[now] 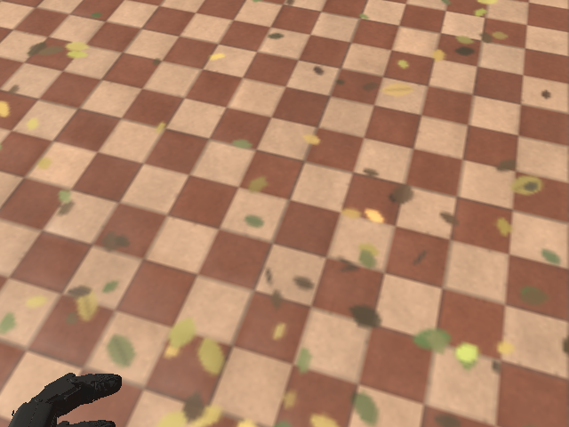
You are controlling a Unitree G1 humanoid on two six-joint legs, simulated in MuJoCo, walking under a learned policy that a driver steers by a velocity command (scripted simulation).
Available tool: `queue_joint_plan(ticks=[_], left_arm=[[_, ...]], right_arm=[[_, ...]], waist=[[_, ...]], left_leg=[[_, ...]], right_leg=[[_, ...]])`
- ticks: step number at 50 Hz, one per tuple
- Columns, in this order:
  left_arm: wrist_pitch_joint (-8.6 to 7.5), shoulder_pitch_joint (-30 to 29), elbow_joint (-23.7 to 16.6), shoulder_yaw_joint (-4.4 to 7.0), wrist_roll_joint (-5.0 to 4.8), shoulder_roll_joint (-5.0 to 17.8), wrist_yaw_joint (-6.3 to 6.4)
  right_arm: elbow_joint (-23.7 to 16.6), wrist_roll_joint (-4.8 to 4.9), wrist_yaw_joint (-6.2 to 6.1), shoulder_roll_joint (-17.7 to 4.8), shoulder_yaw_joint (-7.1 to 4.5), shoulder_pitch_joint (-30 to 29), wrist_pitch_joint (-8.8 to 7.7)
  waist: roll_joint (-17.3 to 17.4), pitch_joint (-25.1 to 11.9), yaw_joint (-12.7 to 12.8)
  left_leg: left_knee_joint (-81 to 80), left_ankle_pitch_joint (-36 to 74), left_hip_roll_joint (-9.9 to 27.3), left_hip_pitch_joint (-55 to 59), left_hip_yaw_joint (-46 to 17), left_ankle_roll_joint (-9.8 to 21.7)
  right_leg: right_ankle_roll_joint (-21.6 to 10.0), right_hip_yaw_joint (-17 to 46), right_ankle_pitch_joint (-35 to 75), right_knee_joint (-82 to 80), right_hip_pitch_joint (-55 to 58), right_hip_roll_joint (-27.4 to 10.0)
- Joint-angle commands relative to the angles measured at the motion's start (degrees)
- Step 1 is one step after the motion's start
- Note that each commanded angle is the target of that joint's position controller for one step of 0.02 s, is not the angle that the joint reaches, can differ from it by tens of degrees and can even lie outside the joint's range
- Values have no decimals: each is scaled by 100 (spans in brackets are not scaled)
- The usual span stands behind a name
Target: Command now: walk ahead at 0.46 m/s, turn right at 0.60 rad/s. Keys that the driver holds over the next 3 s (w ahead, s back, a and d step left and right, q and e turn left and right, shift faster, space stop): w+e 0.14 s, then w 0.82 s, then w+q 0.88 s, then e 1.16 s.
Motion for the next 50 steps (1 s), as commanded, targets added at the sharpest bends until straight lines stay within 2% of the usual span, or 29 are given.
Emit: queue_joint_plan(ticks=[1, 2, 3, 4, 5, 6, 8, 11, 13, 16, 19, 22, 23, 24, 25, 26, 27, 28, 29, 30, 31, 34, 37, 40, 42, 45, 48, 49, 50], left_arm=[[-109, 2147, -56, 474, -2, 1403, 99], [-196, 1956, 87, 365, 61, 1102, 79], [-236, 1652, 91, 327, 53, 1011, 83], [-235, 1264, 50, 286, 82, 891, 96], [-240, 1013, -20, 234, 169, 787, 119], [-249, 882, -26, 224, 194, 759, 144], [-295, 885, 109, 203, 138, 721, 198], [-317, 1093, 365, 181, 134, 744, 287], [-309, 1273, 517, 174, 113, 764, 309], [-318, 1666, 764, 196, 65, 896, 314], [-259, 1873, 970, 200, 50, 885, 331], [-161, 1840, 1056, 230, 71, 929, 354], [-130, 1760, 1052, 219, 92, 921, 352], [-109, 1715, 998, 153, 153, 797, 352], [-154, 2261, 894, 16, 197, 377, 331], [-233, 2689, 999, -75, 109, 147, 311], [-270, 2087, 943, 42, -5, 717, 291], [-298, 1486, 772, 80, -48, 847, 285], [-328, 1137, 679, 62, 30, 782, 289], [-334, 1086, 670, 76, 95, 694, 281], [-314, 1226, 710, 67, 105, 586, 275], [-225, 1335, 780, 8, 142, 323, 292], [-251, 757, 606, -44, 196, 215, 290], [-340, 151, 490, -101, 170, 78, 218], [-383, -241, 390, -111, 132, 69, 159], [-426, -635, 229, -87, 92, 145, 63], [-450, -505, 211, -17, 101, 315, -2], [-459, -142, 293, 57, 124, 446, 16], [-464, 671, 518, 192, 139, 685, 66]], right_arm=[[-953, 4, 51, -626, 15, -396, -417], [-1127, 193, 78, -862, -57, -874, -497], [-1118, 117, 50, -776, -12, -927, -555], [-1061, -34, 24, -752, -28, -910, -567], [-1007, -78, 39, -763, -47, -791, -516], [-964, -97, 58, -736, -46, -711, -457], [-890, -159, 79, -595, -10, -634, -347], [-1031, -183, 97, -369, 82, -1222, -314], [-1114, -150, 139, -223, 146, -1701, -355], [-1260, -48, 230, -208, 171, -2312, -422], [-1353, -37, 300, -369, 108, -2462, -454], [-1308, -52, 312, -500, 31, -2098, -453], [-1188, -60, 274, -627, -54, -1576, -454], [-1043, -86, 236, -823, -141, -772, -451], [-968, -200, 207, -1263, -246, -3, -445], [-747, -104, 278, -1125, -246, 407, -394], [-762, 16, 265, -675, -119, 262, -376], [-800, 12, 232, -568, -75, -185, -336], [-823, -48, 217, -506, -40, -491, -305], [-835, -111, 214, -427, -6, -650, -311], [-835, -151, 211, -373, 16, -716, -333], [-709, -59, 214, -404, 8, -690, -403], [-569, -37, 170, -574, -36, -552, -370], [-435, 4, 127, -658, -43, -347, -306], [-294, 30, 113, -732, -56, -74, -267], [-120, 51, 93, -772, -75, 162, -164], [-39, 63, 39, -878, -122, 136, -61], [-40, 68, 24, -921, -130, 74, -31], [-59, 55, 16, -845, -85, -5, -4]], waist=[[-898, -2565, 1167], [-698, -1624, 1134], [-280, -1135, 892], [-120, -840, 641], [-261, -714, 425], [-336, -660, 319], [-272, -540, 236], [-289, -258, 421], [-337, -189, 633], [-323, -5, 909], [-390, 74, 887], [-536, -108, 647], [-517, -476, 345], [-416, -1178, -57], [547, -2207, -70], [1740, -2744, -15], [1037, -1998, -183], [590, -1168, -124], [242, -646, 13], [239, -406, 178], [393, -425, 319], [514, -388, 446], [384, -205, 315], [368, -108, 89], [356, -37, -74], [371, 58, -124], [473, -92, 114], [520, -331, 357], [437, -852, 799]], left_leg=[[4037, -212, -658, -4401, -1506, 227], [3958, 385, -444, -4827, -1427, 330], [3513, 871, -201, -4610, -1383, 391], [3066, 1162, -48, -4273, -1386, 351], [2865, 1385, 56, -3913, -1433, 330], [2723, 1493, 59, -3729, -1399, 262], [2363, 1661, 25, -3611, -1244, 71], [1217, 2705, -64, -3686, -1096, -101], [245, 3537, -233, -3366, -1012, -76], [-535, 4076, -413, -3110, -995, 39], [-940, 3669, -428, -3424, -1143, 293], [-1056, 2787, -596, -2985, -978, 568], [-1175, 2736, -782, -2208, -769, 725], [-1001, 3045, -520, -854, -917, 974], [-817, 2801, 749, 1466, -2759, 1714], [-1738, 1433, 1536, 2393, -4982, 2200], [-2073, 463, 1397, 1938, -4875, 1931], [-2225, 609, 1224, 1092, -4078, 1738], [-2387, 1233, 987, 285, -3498, 1667], [-2543, 1797, 792, -226, -3121, 1641], [-2685, 2142, 647, -495, -2873, 1623], [-2962, 2927, 515, -816, -2264, 1737], [-3128, 3385, 405, -783, -1801, 1697], [-3138, 3441, 186, -799, -1360, 1489], [-3116, 3339, 271, -650, -1353, 1470], [-2892, 3525, 545, -39, -1470, 1427], [-2395, 4441, 732, 471, -1518, 1279], [-1903, 5292, 644, 418, -1491, 1204], [-956, 5688, 367, 98, -1322, 1055]], right_leg=[[-1690, 5072, -2349, -2044, 5421, -2005], [-1439, 4207, -1782, -2130, 4810, -1858], [-1313, 3510, -1072, -2104, 3984, -1607], [-1212, 2995, -434, -2122, 3269, -1370], [-1175, 2673, 23, -2250, 2769, -1186], [-1216, 2550, 309, -2379, 2464, -1118], [-1274, 2154, 922, -2496, 2039, -1035], [-1099, 1585, 1304, -2592, 1769, -778], [-884, 1312, 1073, -2552, 1672, -595], [-837, 1473, 516, -2611, 1828, -788], [-771, 1753, 822, -2266, 2679, -1157], [-600, 1817, 2181, -1714, 3219, -1273], [-503, 1664, 3215, -1064, 3218, -1075], [-336, 1435, 3324, 31, 2766, -787], [8, 1188, 1509, 2028, 969, -121], [275, 1193, -2492, 3445, -386, 550], [246, 1419, -2383, 3893, -1008, 216], [234, 1124, -1860, 3792, -1195, -87], [245, 898, -1445, 3470, -1106, -323], [268, 849, -1148, 3149, -908, -512], [297, 837, -970, 2966, -615, -621], [448, 669, -772, 2440, -515, -717], [579, 575, 92, 1420, -773, -774], [569, 403, 1097, 212, -443, -618], [547, 319, 1410, -235, -308, -506], [399, 363, 1172, -650, -474, -421], [160, 310, 508, -896, -147, -289], [46, 196, 381, -1013, 510, -136], [-132, 133, 574, -1174, 1721, -83]])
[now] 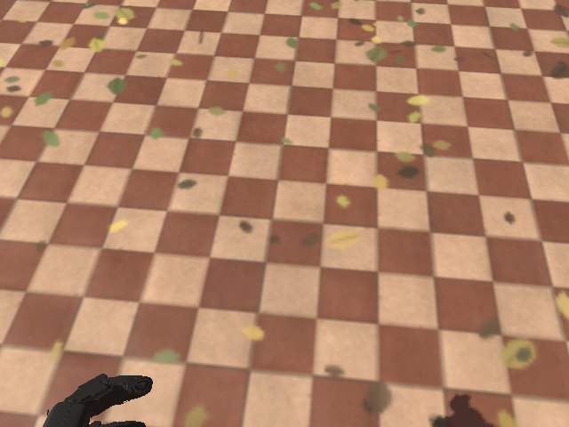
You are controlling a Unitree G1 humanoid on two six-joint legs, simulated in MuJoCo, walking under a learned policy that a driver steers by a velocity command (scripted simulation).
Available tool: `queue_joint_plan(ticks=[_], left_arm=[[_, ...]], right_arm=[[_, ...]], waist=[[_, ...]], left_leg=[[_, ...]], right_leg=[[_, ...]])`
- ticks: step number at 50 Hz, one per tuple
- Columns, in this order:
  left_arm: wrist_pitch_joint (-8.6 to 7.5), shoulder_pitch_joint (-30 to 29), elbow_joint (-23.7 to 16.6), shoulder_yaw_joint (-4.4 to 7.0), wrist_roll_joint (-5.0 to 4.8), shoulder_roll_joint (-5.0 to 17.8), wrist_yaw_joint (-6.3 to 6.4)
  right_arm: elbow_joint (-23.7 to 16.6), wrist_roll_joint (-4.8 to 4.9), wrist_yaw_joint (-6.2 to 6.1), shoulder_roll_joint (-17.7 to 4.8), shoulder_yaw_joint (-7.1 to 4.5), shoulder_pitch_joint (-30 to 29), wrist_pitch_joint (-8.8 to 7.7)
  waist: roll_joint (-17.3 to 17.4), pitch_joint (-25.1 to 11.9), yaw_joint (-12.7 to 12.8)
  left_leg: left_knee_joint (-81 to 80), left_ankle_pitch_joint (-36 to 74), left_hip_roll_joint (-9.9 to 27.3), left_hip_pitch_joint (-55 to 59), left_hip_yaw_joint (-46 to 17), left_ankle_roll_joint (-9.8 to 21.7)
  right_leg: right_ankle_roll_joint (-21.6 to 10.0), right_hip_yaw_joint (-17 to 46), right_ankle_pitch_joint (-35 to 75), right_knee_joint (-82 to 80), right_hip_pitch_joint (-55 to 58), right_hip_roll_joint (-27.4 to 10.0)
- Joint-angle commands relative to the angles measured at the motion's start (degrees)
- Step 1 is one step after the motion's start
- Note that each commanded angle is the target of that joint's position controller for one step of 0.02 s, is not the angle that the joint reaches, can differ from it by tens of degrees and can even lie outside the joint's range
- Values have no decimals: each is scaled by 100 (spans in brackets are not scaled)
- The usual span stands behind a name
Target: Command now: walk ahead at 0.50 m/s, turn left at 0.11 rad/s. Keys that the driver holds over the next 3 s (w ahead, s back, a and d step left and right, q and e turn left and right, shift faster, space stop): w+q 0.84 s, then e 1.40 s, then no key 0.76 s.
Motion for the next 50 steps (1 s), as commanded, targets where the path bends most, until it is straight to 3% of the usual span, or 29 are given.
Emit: queue_joint_plan(ticks=[1, 2, 3, 4, 5, 6, 8, 11, 13, 16, 21, 23, 24, 25, 26, 27, 28, 29, 30, 31, 32, 33, 34, 37, 42, 45, 47, 49, 50], left_arm=[[-69, 2014, 102, 536, 92, 1386, 124], [-25, 2327, 207, 636, 105, 1812, 139], [-8, 2373, 175, 495, 44, 1207, 153], [-6, 2022, 186, 414, 37, 993, 180], [-13, 1665, 182, 373, 56, 874, 186], [-33, 1391, 203, 334, 77, 716, 172], [-121, 1114, 253, 319, 133, 586, 160], [-228, 985, 427, 383, 125, 710, 172], [-228, 1029, 535, 415, 142, 797, 208], [-176, 1070, 619, 438, 123, 928, 263], [3, 1562, 874, 522, -3, 1174, 297], [101, 1563, 910, 558, -58, 1269, 313], [142, 1510, 895, 584, -78, 1356, 331], [186, 1453, 871, 610, -100, 1441, 356], [235, 1370, 843, 616, -115, 1471, 376], [238, 1359, 807, 559, -100, 1351, 398], [159, 1800, 563, 362, 129, 741, 364], [-52, 1768, 403, 230, 123, 547, 279], [-198, 1070, 279, 365, -116, 1076, 200], [-280, 804, 155, 341, -196, 1044, 183], [-302, 816, 212, 335, -77, 976, 231], [-265, 908, 266, 378, 43, 1032, 265], [-195, 1005, 290, 394, 81, 1032, 259], [-47, 980, 270, 353, 159, 820, 280], [-62, -94, -14, 226, 104, 557, 237], [-156, -274, -26, 210, 103, 581, 122], [-211, -226, -9, 245, 128, 666, 54], [-234, 79, 83, 301, 136, 788, 27], [-246, 469, 213, 345, 158, 856, 36]], right_arm=[[-443, -114, -60, -691, -82, -230, -11], [-549, -100, -18, 42, 136, 596, -112], [-440, 35, -5, -529, 10, 275, -189], [-617, 169, 10, -844, -108, -277, -228], [-693, 140, -5, -800, -106, -571, -235], [-722, 59, -9, -734, -127, -720, -208], [-637, 66, -2, -532, -136, -451, -54], [-707, 37, -25, -315, -117, -546, 108], [-814, 10, -16, -283, -113, -798, 114], [-956, 13, 99, -166, -64, -1285, 43], [-1396, 9, 272, -122, -28, -2164, 34], [-1535, 0, 328, -210, -70, -2225, 51], [-1565, -8, 341, -297, -118, -2113, 70], [-1539, -16, 340, -427, -194, -1820, 98], [-1398, -5, 316, -632, -325, -1159, 121], [-1149, 12, 231, -964, -522, -197, 158], [-1070, 37, 109, -1647, -694, 199, 193], [-1307, 28, 147, -1649, -618, 58, 100], [-1311, -17, 196, -1179, -473, -31, 13], [-1286, -40, 195, -1004, -420, -253, -48], [-1314, -32, 188, -845, -372, -633, -70], [-1391, -74, 164, -677, -317, -915, -83], [-1475, -119, 141, -623, -290, -1055, -83], [-1425, -84, 50, -756, -331, -977, -118], [-1229, -18, -91, -888, -377, -591, -49], [-996, -45, -122, -776, -332, -343, -15], [-883, -79, -141, -677, -291, -264, 11], [-844, -125, -139, -670, -282, -415, 30], [-856, -122, -140, -640, -268, -556, 34]], waist=[[137, -1535, 1361], [-1337, -2343, 978], [-940, -2255, 1267], [-687, -1333, 1239], [-358, -881, 1069], [-266, -512, 914], [-458, -328, 606], [-285, -18, 465], [-208, 88, 515], [-125, 181, 690], [-18, 406, 1010], [-103, 355, 915], [-204, 204, 792], [-317, -42, 586], [-299, -414, 184], [-98, -907, -309], [1266, -1426, -84], [1478, -2306, 102], [808, -1865, -195], [625, -1129, -47], [193, -671, 236], [273, -496, 448], [390, -446, 580], [363, -377, 643], [570, -140, 255], [683, -142, 103], [738, -223, 106], [817, -317, 296], [764, -464, 532]], left_leg=[[2859, 3663, 960, -1490, -369, 451], [4892, -371, -46, -3823, -188, 61], [5583, -1065, 78, -4434, -905, 63], [5699, -598, 336, -4752, -867, 85], [5499, -110, 589, -4625, -716, 54], [5228, 212, 732, -4489, -690, 1], [5025, 581, 918, -3916, -712, -80], [4701, 928, 984, -4031, -718, -215], [4171, 1491, 990, -4269, -733, -262], [3067, 2402, 921, -4116, -446, -200], [2113, 2325, 807, -4363, -56, 45], [1963, 1849, 658, -4269, 129, 221], [1958, 1548, 483, -3979, 294, 334], [1991, 1250, 263, -3511, 465, 460], [1844, 1213, 3, -2643, 590, 624], [1545, 1507, -153, -1128, 425, 849], [1434, 1379, 1197, 956, -1926, 1596], [309, 258, 2123, 1851, -4849, 2446], [-50, 90, 2046, 1585, -4391, 2082], [-61, 396, 1843, 820, -3605, 1858], [-60, 1058, 1578, -30, -2948, 1663], [-123, 1715, 1383, -647, -2495, 1566], [-242, 2065, 1246, -1030, -2304, 1549], [-380, 2882, 1062, -1559, -1818, 1606], [-301, 2126, 686, -1833, -1476, 1209], [-3, 2768, 805, -1569, -1354, 1031], [374, 3182, 966, -1091, -1436, 918], [831, 3739, 1068, -794, -1473, 788], [1296, 4251, 914, -777, -1333, 660]], right_leg=[[-639, 786, 134, 156, 3383, -766], [-1509, 3354, -885, -157, 5392, -2204], [-1438, 3890, -1661, -678, 5154, -2202], [-1175, 2975, -1550, -852, 4420, -2015], [-1037, 2328, -1116, -1014, 3678, -1787], [-973, 1865, -755, -1235, 3064, -1588], [-916, 1219, -409, -1638, 2327, -1374], [-960, 520, 153, -1982, 1900, -1364], [-925, 107, 411, -2041, 2007, -1297], [-770, -497, 571, -2058, 2133, -1124], [-655, -827, 851, -1809, 3050, -1435], [-537, -956, 1692, -1426, 3403, -1533], [-468, -1041, 2611, -1072, 3502, -1534], [-397, -1122, 3540, -525, 3543, -1508], [-285, -1244, 4032, 421, 3369, -1386], [-72, -1349, 3488, 1779, 2592, -1143], [286, -1328, -208, 3916, 285, -480], [421, 6, -3383, 5183, -1107, 466], [287, 582, -3012, 5349, -1716, 113], [168, 492, -2503, 4982, -1828, -118], [174, 467, -2113, 4440, -1548, -354], [217, 486, -1838, 4000, -1123, -513], [278, 493, -1672, 3839, -795, -558], [571, 335, -1246, 3173, -610, -465], [739, 301, 388, 1049, -329, -102], [609, 188, 1079, 420, 16, 18], [401, 214, 978, 172, 32, 46], [152, 161, 574, 30, 276, 87], [3, 40, 763, -225, 780, 188]])
Over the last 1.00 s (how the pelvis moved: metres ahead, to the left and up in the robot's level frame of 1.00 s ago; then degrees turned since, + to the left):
0.58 -0.06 0.02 -10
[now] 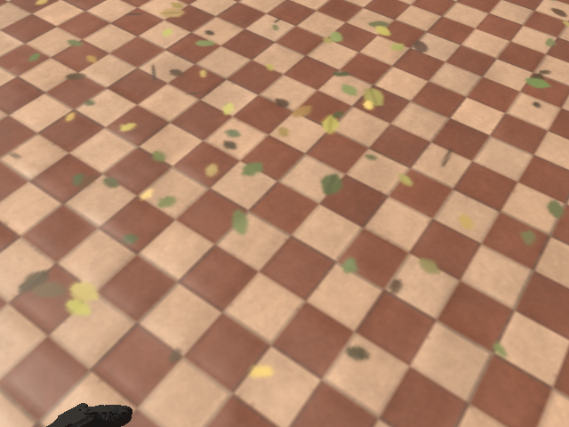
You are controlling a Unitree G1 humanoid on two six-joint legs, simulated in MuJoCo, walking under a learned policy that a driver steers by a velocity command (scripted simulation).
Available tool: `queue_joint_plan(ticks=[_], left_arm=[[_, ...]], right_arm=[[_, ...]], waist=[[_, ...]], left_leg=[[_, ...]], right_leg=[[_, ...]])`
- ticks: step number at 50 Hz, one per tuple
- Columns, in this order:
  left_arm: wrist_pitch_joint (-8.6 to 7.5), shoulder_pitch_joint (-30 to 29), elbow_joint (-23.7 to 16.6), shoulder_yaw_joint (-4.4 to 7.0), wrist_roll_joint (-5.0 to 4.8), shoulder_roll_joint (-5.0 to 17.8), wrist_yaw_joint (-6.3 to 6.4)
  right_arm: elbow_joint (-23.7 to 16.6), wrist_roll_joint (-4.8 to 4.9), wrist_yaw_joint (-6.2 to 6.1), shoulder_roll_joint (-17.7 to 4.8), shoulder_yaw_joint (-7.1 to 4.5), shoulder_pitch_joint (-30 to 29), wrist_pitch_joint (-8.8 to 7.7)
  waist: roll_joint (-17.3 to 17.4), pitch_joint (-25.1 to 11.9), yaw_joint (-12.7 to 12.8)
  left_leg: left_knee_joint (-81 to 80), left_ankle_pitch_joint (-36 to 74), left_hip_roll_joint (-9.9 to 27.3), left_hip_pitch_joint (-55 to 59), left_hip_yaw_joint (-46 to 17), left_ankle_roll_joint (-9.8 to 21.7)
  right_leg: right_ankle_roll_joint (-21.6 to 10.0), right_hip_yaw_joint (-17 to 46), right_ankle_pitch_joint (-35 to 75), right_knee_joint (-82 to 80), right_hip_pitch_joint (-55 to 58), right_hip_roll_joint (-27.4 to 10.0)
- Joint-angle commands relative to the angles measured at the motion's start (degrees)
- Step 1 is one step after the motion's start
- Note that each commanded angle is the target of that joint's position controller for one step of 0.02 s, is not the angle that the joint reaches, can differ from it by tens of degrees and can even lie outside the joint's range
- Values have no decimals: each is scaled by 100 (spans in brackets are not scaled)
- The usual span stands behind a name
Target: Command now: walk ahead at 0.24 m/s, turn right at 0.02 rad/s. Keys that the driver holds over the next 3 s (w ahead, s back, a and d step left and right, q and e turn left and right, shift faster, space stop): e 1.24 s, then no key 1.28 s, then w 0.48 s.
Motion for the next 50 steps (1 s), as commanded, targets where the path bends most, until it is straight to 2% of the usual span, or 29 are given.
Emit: queue_joint_plan(ticks=[1, 2, 3, 4, 5, 6, 8, 10, 12, 15, 19, 21, 22, 23, 24, 25, 26, 28, 31, 34, 37, 40, 43, 44, 45, 46, 47, 48, 50], left_arm=[[-133, 717, -104, 298, 60, 927, 7], [-118, 1075, -122, 331, 173, 1275, 17], [-18, 1251, 1, 277, 76, 1012, -12], [76, 1220, -36, 237, -147, 843, -38], [161, 863, -133, 243, -204, 842, -28], [242, 647, -215, 236, -181, 852, -3], [356, 426, -269, 269, -92, 926, 74], [445, 346, -304, 299, -52, 901, 132], [508, 427, -315, 360, -84, 985, 211], [622, 397, -367, 422, -158, 1046, 298], [757, 449, -393, 449, -174, 1038, 339], [831, 364, -432, 443, -220, 1012, 368], [858, 458, -427, 412, -243, 910, 382], [862, 676, -438, 329, -204, 629, 373], [807, 574, -648, 349, -247, 601, 371], [754, 793, -520, 482, -131, 1049, 370], [780, 966, -370, 568, -184, 1198, 357], [929, 1161, -200, 559, -177, 1012, 409], [976, 801, -438, 452, -245, 704, 369], [956, 449, -693, 375, -238, 595, 300], [963, 404, -820, 329, -213, 554, 217], [1012, 479, -880, 374, -215, 656, 151], [1035, 960, -758, 451, -204, 695, 107], [1026, 1185, -725, 556, -200, 995, 166], [997, 1309, -854, 713, -167, 1783, 276], [856, 1347, -946, 643, 56, 1630, 210], [744, 1170, -901, 584, 84, 1450, 185], [689, 843, -874, 544, -19, 1287, 218], [719, 458, -919, 441, -175, 1056, 294]], right_arm=[[-255, -74, -30, -604, -130, -62, -48], [-317, -146, -22, -371, -34, 502, -91], [-153, -140, 4, -322, 22, 1096, -85], [-184, -84, 23, -759, -59, 803, -28], [-306, -9, 1, -868, -110, 196, 52], [-416, -24, -41, -885, -131, -261, 130], [-523, -54, -118, -733, -139, -426, 249], [-475, -64, -173, -484, -92, -296, 251], [-461, -80, -203, -415, -80, -338, 229], [-500, -62, -185, -418, -80, -568, 221], [-587, -26, -105, -439, -96, -790, 112], [-521, -2, -47, -434, -124, -595, 21], [-497, -20, -41, -555, -172, -495, -8], [-550, -126, -76, -936, -254, -389, 6], [-534, -336, -57, -1320, -355, -576, 70], [-699, -385, -57, -1014, -277, -848, 46], [-783, -305, -83, -723, -190, -1123, 34], [-814, -115, -107, -561, -139, -1377, 33], [-733, -133, -146, -573, -135, -1154, 111], [-641, -134, -176, -743, -219, -900, 193], [-637, -94, -121, -958, -310, -1022, 232], [-573, -1, -46, -1035, -355, -1043, 227], [-460, 164, -28, -943, -352, -1088, 197], [-339, 86, -4, -717, -298, -770, 167], [-618, -292, 36, -276, -131, -793, 153], [-777, -204, -30, -529, -198, -1410, 135], [-780, -58, -68, -713, -258, -1581, 164], [-717, -24, -107, -748, -290, -1524, 190], [-598, -110, -179, -772, -330, -1328, 231]], waist=[[595, -831, 537], [-359, -1658, 363], [-1227, -2241, 306], [-741, -2068, 428], [-345, -1420, 504], [-26, -943, 546], [-124, -555, 351], [-468, -564, 259], [-519, -802, 294], [-497, -895, 376], [-617, -731, 454], [-621, -685, 284], [-522, -682, 237], [252, -829, 326], [1911, -443, 476], [1572, -469, 478], [1167, -437, 592], [907, -306, 617], [1081, -236, 392], [1219, -425, 160], [1301, -535, 144], [1366, -548, 175], [1164, -580, 498], [450, -681, 502], [-1567, -734, 317], [-1111, -1004, 825], [-631, -797, 769], [-470, -568, 585], [-425, -479, 394]], left_leg=[[1319, 4030, 961, -181, -219, 190], [2886, 2137, 460, -1406, 5, -183], [4209, -1436, 91, -2355, 193, -562], [4559, -1534, 298, -2673, -19, -627], [4766, -1214, 435, -3043, 74, -691], [4675, -990, 500, -3193, 205, -698], [3991, -604, 657, -2787, 211, -665], [3161, -492, 547, -2358, 373, -692], [2697, -268, 480, -2154, 372, -748], [2122, 238, 427, -1909, 294, -784], [1286, 377, 339, -1669, 256, -714], [272, 907, 315, -1146, 363, -584], [-253, 1229, 548, -689, 285, -459], [-602, 1257, 1640, -139, -603, -56], [-978, 1914, 2575, -452, -1952, 783], [-915, 2316, 2858, -654, -2047, 1106], [-783, 2498, 2592, -722, -1495, 963], [-604, 2615, 2131, -568, -687, 679], [-595, 3066, 1916, -328, -53, 774], [-530, 3239, 2124, 178, 58, 915], [-502, 3406, 2245, -47, 330, 934], [-349, 3434, 2362, -84, 454, 890], [352, 2939, 2199, -501, 853, 388], [1184, 1990, 1877, -1254, 1310, -104], [3045, -1396, 1039, -3117, 1740, -766], [4074, -1890, 664, -3523, 754, -849], [4409, -1472, 780, -3567, 503, -783], [4304, -935, 848, -3606, 430, -725], [4137, -272, 827, -3403, 393, -785]], right_leg=[[-483, 90, 1462, -198, 1768, -195], [-1238, 1425, 3318, 251, 3568, -1269], [-2014, 2829, 3617, 31, 4405, -2084], [-1945, 3113, 2075, -259, 4121, -1918], [-1750, 2804, 882, -451, 3551, -1717], [-1606, 2526, 234, -673, 2886, -1520], [-1388, 2200, -466, -995, 1836, -1172], [-1284, 1850, -485, -1087, 1443, -848], [-1342, 1850, -410, -1037, 1457, -818], [-1277, 2013, -1228, -1065, 1319, -747], [-1168, 2421, -1701, -948, 1331, -684], [-987, 2494, -1580, -689, 1260, -539], [-778, 2401, -1808, -453, 1048, -339], [-451, 1908, -2897, 460, 535, 52], [-137, 654, -3861, 1610, -419, 926], [83, 726, -4009, 2939, -405, 531], [169, 701, -3716, 3486, -385, 474], [403, 569, -3172, 4106, -582, 368], [622, 193, -2821, 3857, -706, 230], [705, 48, -2849, 3026, -578, -6], [593, -254, -2909, 2214, 157, -107], [402, -494, -2791, 1463, 608, -46], [-61, -635, -1556, -206, 1698, 148], [-324, 17, -420, -607, 2610, -152], [-1173, 2245, 2135, -425, 3591, -1805], [-2127, 2742, 2051, -556, 3061, -2274], [-1983, 2271, 1359, -686, 2827, -1937], [-1639, 1892, 788, -714, 2652, -1575], [-1350, 1610, 563, -733, 2358, -1237]])
Over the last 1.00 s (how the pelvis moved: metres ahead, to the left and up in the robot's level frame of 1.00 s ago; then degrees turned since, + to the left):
0.54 0.11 0.00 28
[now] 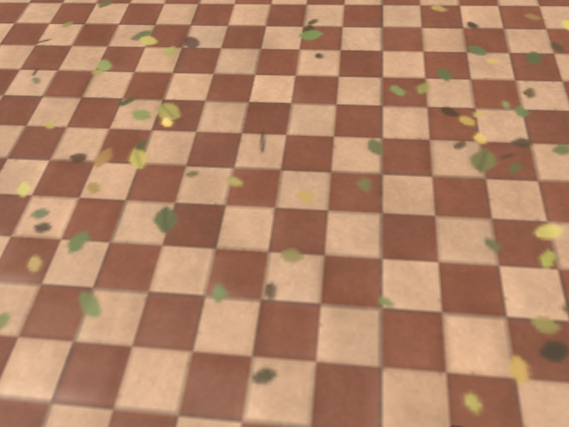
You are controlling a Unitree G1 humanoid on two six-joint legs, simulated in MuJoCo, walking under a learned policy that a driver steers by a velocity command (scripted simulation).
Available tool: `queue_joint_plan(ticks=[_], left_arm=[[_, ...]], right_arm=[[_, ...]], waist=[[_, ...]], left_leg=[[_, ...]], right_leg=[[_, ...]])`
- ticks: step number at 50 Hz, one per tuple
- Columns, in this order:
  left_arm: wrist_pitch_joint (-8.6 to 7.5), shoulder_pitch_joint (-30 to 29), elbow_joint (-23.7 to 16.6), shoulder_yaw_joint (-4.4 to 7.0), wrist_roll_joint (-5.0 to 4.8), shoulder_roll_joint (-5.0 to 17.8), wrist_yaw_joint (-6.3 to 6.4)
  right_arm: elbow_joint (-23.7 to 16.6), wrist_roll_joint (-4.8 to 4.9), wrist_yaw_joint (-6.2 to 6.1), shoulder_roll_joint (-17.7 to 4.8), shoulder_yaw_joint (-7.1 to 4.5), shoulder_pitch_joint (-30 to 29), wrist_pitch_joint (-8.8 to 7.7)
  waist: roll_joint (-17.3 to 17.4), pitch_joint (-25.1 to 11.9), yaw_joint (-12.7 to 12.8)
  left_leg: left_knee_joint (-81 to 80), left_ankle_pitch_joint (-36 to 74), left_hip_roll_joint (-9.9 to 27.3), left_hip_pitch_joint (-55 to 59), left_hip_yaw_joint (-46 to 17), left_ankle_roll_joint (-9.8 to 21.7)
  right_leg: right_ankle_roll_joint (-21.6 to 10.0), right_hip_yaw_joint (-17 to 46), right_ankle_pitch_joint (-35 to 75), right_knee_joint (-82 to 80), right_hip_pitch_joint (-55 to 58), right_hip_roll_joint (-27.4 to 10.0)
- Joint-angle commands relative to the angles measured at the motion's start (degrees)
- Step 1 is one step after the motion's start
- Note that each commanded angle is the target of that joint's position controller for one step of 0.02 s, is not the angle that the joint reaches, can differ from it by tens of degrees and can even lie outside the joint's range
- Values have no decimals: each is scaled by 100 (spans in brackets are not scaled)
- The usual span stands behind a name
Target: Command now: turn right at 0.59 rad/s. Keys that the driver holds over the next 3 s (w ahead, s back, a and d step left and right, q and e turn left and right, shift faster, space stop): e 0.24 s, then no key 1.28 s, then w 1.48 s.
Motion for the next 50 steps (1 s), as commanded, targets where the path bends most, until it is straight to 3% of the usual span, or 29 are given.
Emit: queue_joint_plan(ticks=[1, 3, 6, 12, 14, 16, 17, 18, 19, 20, 21, 22, 23, 25, 28, 30, 32, 33, 34, 35, 36, 37, 40, 50], left_arm=[[-100, -258, -403, 222, -57, 919, 120], [-85, -212, -387, 210, -21, 901, 166], [-60, -106, -347, 247, -48, 1006, 212], [7, -208, -384, 297, -50, 1128, 148], [28, -286, -388, 269, -62, 1064, 130], [59, -416, -383, 211, -114, 942, 151], [55, -275, -340, 162, -112, 801, 169], [29, 32, -312, 70, 7, 512, 168], [-14, 72, -391, 119, -50, 604, 183], [-45, 49, -298, 238, 37, 1020, 218], [-38, 26, -219, 327, -24, 1181, 217], [9, 114, -80, 324, -35, 1041, 237], [55, 137, -38, 296, -17, 909, 247], [80, 132, 17, 179, -43, 538, 220], [30, -147, -41, 23, -28, 214, 172], [6, -57, 48, 51, -74, 321, 149], [-12, 194, 216, 59, -18, 393, 128], [-14, 205, 171, 85, 41, 634, 156], [2, 224, 153, 158, 73, 1030, 202], [-5, 104, 272, 104, 83, 738, 150], [-35, -6, 215, 37, 100, 464, 102], [-69, 20, 281, 5, 138, 385, 104], [-181, 118, 394, -23, 103, 426, 123], [-248, 241, 725, -96, 73, 297, 148]], right_arm=[[-450, -31, -68, -549, -165, -142, -81], [-415, 17, -38, -444, -137, -54, -103], [-472, 24, -16, -316, -76, -257, -126], [-532, 86, 98, -370, -81, -327, -222], [-495, 105, 151, -387, -86, -165, -267], [-417, 88, 205, -304, -76, 101, -318], [-415, 26, 203, -371, -87, 147, -334], [-517, -93, 177, -690, -117, 139, -326], [-460, -229, 189, -931, -145, -18, -293], [-552, -186, 189, -610, -72, -113, -322], [-548, -118, 170, -552, -42, -179, -329], [-543, -49, 152, -520, -24, -292, -325], [-522, 30, 143, -424, 14, -374, -329], [-453, 27, 134, -264, 92, -363, -292], [-368, 10, 133, -341, 75, -211, -195], [-290, 47, 134, -469, 58, -26, -129], [-186, 119, 151, -391, 112, 122, -142], [-136, 65, 180, -332, 153, 291, -220], [-172, -80, 246, -254, 192, 412, -319], [-147, -107, 244, -54, 244, 313, -354], [-119, -113, 231, -216, 228, 2, -346], [-110, -81, 210, -212, 215, -113, -323], [-7, -34, 140, -189, 215, 24, -225], [510, 3, 42, -217, 190, 243, -186]], waist=[[-978, -738, -26], [-963, -840, -33], [-985, -794, 82], [-1153, -688, 166], [-1184, -804, 137], [-1126, -873, -67], [-948, -883, -74], [22, -1045, 119], [1245, -659, 328], [972, -653, 127], [714, -552, 124], [495, -509, 185], [489, -425, 173], [551, -419, 158], [848, -611, -59], [865, -692, -103], [672, -639, 37], [355, -734, -30], [-477, -861, -264], [-1007, -900, -262], [-756, -653, -86], [-658, -564, -51], [-674, -258, -76], [-338, -193, -49]], left_leg=[[493, 572, -59, -738, -365, -76], [119, 811, -150, -617, -354, -119], [-848, 936, -225, -474, -419, -163], [-2052, 706, -435, 347, -510, -65], [-2481, 766, -412, 630, -462, 9], [-3602, 1588, -382, 1328, -338, 151], [-4080, 2294, -119, 1823, -496, 287], [-4289, 3149, 898, 2364, -1467, 642], [-4398, 3868, 1664, 2081, -2518, 1598], [-4488, 3623, 1949, 1833, -2754, 2072], [-4460, 3365, 1724, 1788, -2443, 1994], [-4400, 3016, 1418, 1792, -2058, 1765], [-4342, 2995, 1280, 1846, -1853, 1650], [-4282, 3251, 953, 1859, -1359, 1552], [-4103, 3533, 785, 2083, -1092, 1518], [-3959, 3607, 836, 2175, -1206, 1543], [-3874, 3488, 736, 1892, -1148, 1273], [-3822, 3135, 661, 1562, -1074, 952], [-3579, 2557, 287, 1302, -657, 652], [-3688, 1810, 3, 1707, -276, 357], [-3577, 1799, -32, 1781, -232, 214], [-3537, 1885, -31, 1800, -216, 207], [-3550, 2069, -3, 1748, -264, 248], [-3615, 2242, 22, 1829, -272, 128]], right_leg=[[-1076, 1587, 2660, -984, 954, -1353], [-1074, 1552, 2511, -978, 998, -1250], [-1046, 1770, 1975, -929, 1042, -1181], [-1064, 2512, 1438, -821, 608, -1114], [-1009, 2647, 1767, -640, 731, -1120], [-776, 2596, 1839, -373, 602, -920], [-510, 2465, 1308, -215, 344, -718], [-147, 1863, -14, 637, -108, -224], [183, 980, -1748, 1277, -886, 551], [467, 954, -2252, 2432, -924, 303], [559, 937, -2027, 3060, -1040, 285], [663, 940, -1766, 3286, -1074, 250], [748, 983, -1517, 3344, -1163, 209], [851, 753, -1271, 2839, -923, 150], [887, 187, -1226, 1270, -304, -126], [826, 13, -700, 295, 102, -85], [599, 12, 651, -1127, 882, -82], [416, 433, 1321, -1064, 1388, -428], [147, 831, 2341, -594, 1608, -893], [-127, 811, 1292, -569, 960, -846], [-116, 796, 706, -699, 701, -699], [-35, 778, 480, -769, 559, -653], [84, 710, 553, -759, 353, -554], [72, 630, 677, -727, 389, -435]])
Over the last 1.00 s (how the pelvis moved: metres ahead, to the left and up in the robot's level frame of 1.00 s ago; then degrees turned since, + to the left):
0.10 -0.02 0.01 -32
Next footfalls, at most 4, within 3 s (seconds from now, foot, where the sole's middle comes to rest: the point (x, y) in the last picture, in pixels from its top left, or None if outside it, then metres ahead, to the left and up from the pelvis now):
0.34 left None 0.08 0.13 -0.77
0.66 right None -0.02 -0.12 -0.77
2.22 right None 0.39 -0.20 -0.77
2.74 left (331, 307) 0.74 -0.04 -0.77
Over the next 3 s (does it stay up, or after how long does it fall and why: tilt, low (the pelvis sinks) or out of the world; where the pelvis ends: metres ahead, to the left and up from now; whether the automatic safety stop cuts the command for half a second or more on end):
stays up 0.68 -0.11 0.01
